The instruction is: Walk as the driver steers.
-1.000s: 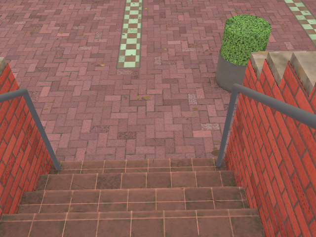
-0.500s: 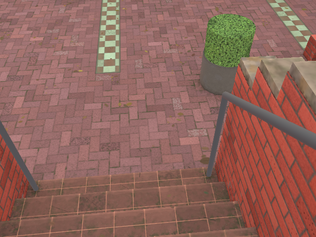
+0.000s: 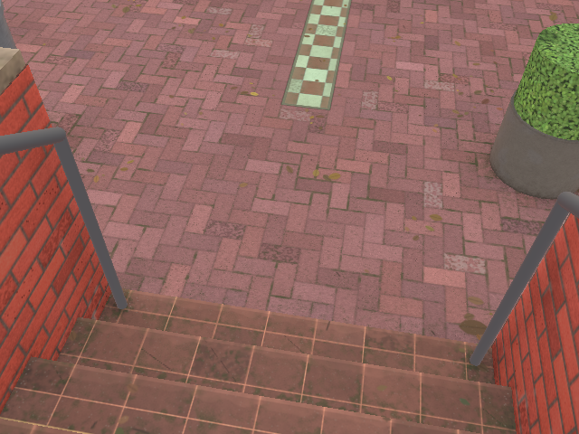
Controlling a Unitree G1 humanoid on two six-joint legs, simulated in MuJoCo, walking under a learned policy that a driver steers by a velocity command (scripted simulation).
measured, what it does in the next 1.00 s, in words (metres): goes down: left foot 0.17 m lower, then right foot 0.17 m lower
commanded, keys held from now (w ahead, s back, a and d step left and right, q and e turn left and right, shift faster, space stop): w+q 0.40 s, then w+e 0.26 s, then e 0.34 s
